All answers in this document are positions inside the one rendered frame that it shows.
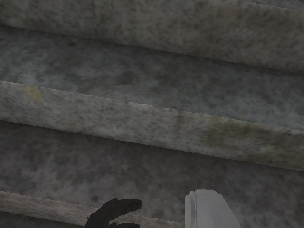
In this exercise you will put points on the robot left hand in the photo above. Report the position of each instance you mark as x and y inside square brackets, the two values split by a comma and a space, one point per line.
[111, 210]

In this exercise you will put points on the right robot thigh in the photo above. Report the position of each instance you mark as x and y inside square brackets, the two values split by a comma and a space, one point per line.
[208, 209]

